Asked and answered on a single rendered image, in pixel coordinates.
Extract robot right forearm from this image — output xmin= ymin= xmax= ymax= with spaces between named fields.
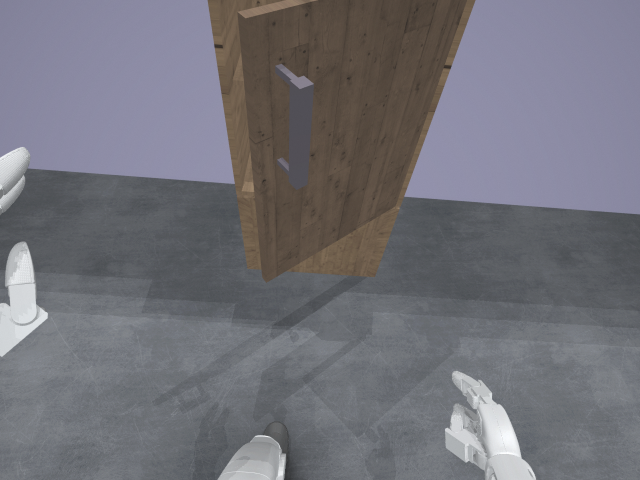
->
xmin=485 ymin=454 xmax=536 ymax=480

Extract left robot thigh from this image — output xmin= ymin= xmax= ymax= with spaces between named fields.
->
xmin=217 ymin=442 xmax=286 ymax=480

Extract robot right hand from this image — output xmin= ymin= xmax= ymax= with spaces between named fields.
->
xmin=445 ymin=371 xmax=522 ymax=472

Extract cupboard door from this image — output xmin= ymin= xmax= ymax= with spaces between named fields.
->
xmin=237 ymin=0 xmax=467 ymax=283

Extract robot left shin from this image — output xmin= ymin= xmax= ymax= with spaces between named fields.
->
xmin=250 ymin=435 xmax=281 ymax=449

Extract robot left hand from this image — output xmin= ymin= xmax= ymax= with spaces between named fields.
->
xmin=0 ymin=147 xmax=48 ymax=357

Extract handle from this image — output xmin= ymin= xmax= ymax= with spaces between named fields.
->
xmin=275 ymin=64 xmax=314 ymax=190

